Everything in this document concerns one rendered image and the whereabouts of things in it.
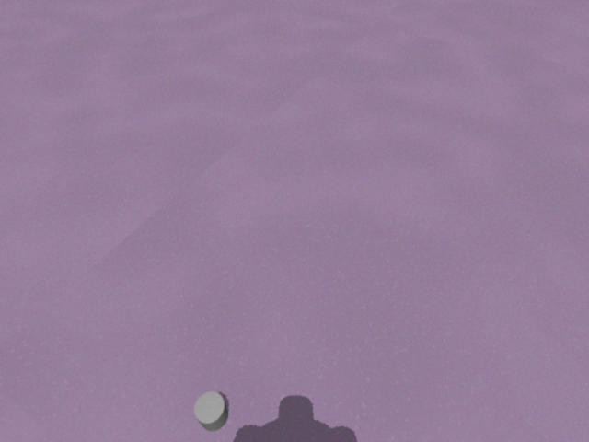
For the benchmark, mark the can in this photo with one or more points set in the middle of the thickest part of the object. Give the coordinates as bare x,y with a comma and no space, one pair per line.
211,411

